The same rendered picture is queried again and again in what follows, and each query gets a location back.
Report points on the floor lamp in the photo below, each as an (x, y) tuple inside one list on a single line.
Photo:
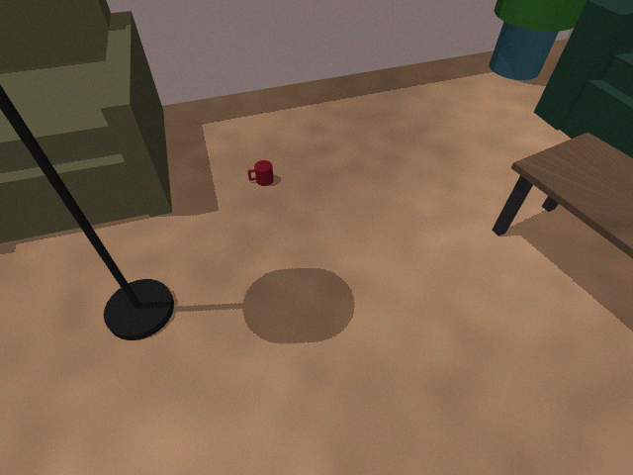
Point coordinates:
[(138, 309)]

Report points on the potted plant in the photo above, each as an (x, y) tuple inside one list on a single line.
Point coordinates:
[(528, 32)]

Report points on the coffee table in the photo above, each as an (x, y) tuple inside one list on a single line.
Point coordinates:
[(587, 176)]

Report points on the sofa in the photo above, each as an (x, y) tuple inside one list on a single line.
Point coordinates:
[(591, 87)]

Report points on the mug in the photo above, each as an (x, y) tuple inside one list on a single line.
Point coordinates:
[(264, 173)]

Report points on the armchair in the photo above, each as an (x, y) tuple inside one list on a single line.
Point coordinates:
[(78, 76)]

